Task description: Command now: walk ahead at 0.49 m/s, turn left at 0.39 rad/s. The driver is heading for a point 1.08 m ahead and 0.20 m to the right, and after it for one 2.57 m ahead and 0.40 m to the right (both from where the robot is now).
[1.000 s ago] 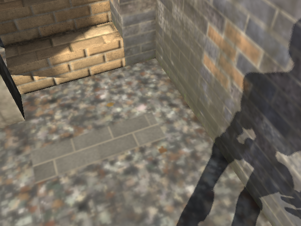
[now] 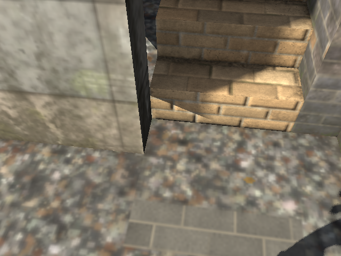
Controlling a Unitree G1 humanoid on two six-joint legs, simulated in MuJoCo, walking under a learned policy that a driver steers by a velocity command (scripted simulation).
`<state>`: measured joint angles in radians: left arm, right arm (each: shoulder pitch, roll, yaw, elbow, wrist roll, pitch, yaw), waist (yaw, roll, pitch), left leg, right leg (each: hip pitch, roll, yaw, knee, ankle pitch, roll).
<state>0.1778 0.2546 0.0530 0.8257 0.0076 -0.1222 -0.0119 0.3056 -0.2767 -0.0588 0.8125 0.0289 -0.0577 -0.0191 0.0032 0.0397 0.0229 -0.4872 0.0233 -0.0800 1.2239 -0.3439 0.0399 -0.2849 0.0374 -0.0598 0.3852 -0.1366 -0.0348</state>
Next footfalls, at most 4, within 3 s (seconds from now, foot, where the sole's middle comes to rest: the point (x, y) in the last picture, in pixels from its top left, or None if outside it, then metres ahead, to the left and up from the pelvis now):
0.34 left None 0.33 0.17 -0.78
0.86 right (196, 227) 0.58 -0.06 -0.78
1.36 left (177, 162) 0.89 0.01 -0.78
1.78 right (231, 180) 0.80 -0.23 -0.78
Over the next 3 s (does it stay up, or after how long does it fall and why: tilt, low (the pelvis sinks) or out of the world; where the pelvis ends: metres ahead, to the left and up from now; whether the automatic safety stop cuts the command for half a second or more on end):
stays up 0.79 -0.11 0.00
